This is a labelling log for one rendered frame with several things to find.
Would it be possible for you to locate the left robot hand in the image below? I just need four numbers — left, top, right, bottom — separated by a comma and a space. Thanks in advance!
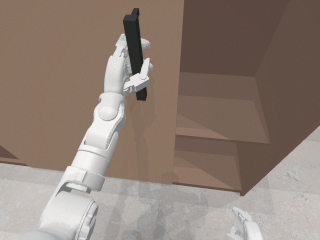
104, 34, 154, 98

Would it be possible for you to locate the right robot hand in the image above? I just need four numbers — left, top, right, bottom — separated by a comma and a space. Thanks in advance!
227, 207, 264, 240

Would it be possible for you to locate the wardrobe door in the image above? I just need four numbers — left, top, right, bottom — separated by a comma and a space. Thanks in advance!
0, 145, 19, 160
0, 0, 185, 185

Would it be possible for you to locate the robot left forearm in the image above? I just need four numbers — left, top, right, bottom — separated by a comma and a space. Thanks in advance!
38, 92, 126, 229

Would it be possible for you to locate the left robot upper arm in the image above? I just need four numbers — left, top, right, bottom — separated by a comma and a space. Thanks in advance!
12, 191, 99, 240

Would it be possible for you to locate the handle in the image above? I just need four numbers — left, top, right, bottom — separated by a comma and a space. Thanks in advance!
123, 8, 147, 101

